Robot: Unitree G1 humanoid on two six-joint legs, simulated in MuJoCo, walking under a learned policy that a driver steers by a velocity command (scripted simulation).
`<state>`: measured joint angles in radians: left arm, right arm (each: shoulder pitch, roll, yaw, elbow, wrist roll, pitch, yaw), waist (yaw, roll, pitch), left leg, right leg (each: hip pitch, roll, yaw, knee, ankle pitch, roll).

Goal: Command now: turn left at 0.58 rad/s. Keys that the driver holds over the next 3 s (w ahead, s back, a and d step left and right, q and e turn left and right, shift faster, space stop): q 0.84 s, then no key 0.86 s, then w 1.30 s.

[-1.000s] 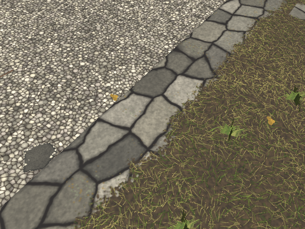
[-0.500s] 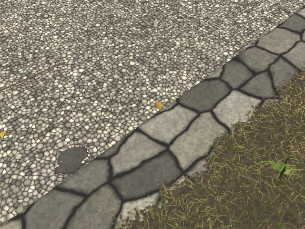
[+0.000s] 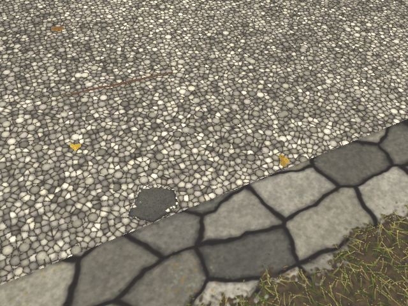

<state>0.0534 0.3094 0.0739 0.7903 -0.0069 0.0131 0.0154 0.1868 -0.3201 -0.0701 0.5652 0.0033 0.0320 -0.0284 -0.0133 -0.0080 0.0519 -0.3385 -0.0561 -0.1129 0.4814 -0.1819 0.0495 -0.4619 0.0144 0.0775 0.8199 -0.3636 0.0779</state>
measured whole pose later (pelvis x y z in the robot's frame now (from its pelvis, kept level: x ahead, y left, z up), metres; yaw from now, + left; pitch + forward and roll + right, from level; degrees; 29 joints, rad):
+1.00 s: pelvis +0.00 +0.01 -0.01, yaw +34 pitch +1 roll -1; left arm 0.12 0.30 0.07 0.74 -0.01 0.00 -0.01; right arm 0.16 -0.31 -0.06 0.57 0.01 0.04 -0.02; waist -0.01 0.01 0.04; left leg -0.32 -0.11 -0.19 0.55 -0.24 0.03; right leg -0.31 0.02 0.06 0.58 -0.29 0.05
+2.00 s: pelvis +0.04 +0.02 -0.01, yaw +36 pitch +0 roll +1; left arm 0.33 0.26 0.04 0.94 -0.01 -0.11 -0.02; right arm 0.31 -0.27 -0.05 0.81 0.03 -0.03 -0.03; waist 0.02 0.03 0.00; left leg -0.29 -0.02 -0.08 0.89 -0.47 0.02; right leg -0.20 0.02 -0.03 0.54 -0.34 -0.05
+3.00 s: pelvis +0.48 +0.32 -0.01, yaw +35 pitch +2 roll +0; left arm 0.07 0.26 0.04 0.76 -0.01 -0.11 -0.06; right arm 0.34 -0.29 -0.04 0.93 0.03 -0.06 0.01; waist -0.04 0.03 0.06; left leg -0.19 0.02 -0.04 0.95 -0.43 0.05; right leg -0.44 0.01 -0.03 0.55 -0.14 -0.05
